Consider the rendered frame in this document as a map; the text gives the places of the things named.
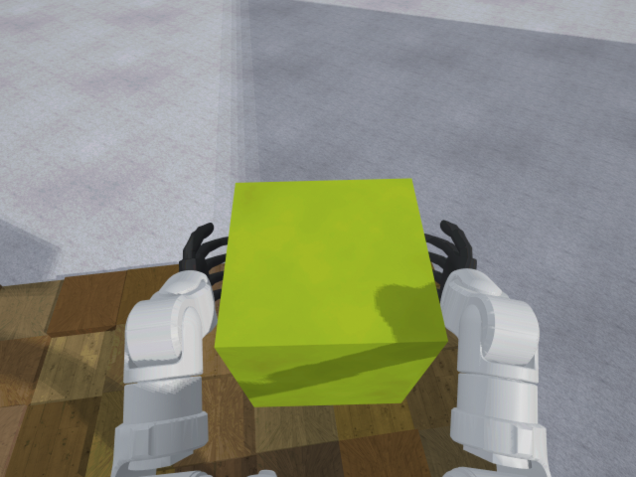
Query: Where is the left robot forearm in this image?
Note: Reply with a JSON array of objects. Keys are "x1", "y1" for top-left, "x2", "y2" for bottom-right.
[{"x1": 110, "y1": 270, "x2": 218, "y2": 477}]

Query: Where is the robot left hand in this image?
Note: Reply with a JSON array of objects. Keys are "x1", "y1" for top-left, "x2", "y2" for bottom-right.
[{"x1": 179, "y1": 223, "x2": 229, "y2": 301}]

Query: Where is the carton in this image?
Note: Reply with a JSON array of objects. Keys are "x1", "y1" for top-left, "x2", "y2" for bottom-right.
[{"x1": 215, "y1": 178, "x2": 448, "y2": 407}]

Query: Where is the robot right hand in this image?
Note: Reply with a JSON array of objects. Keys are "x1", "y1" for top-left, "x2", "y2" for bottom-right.
[{"x1": 424, "y1": 220, "x2": 477, "y2": 303}]

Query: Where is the right robot forearm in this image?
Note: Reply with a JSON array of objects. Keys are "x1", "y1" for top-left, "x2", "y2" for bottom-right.
[{"x1": 440, "y1": 268, "x2": 552, "y2": 477}]

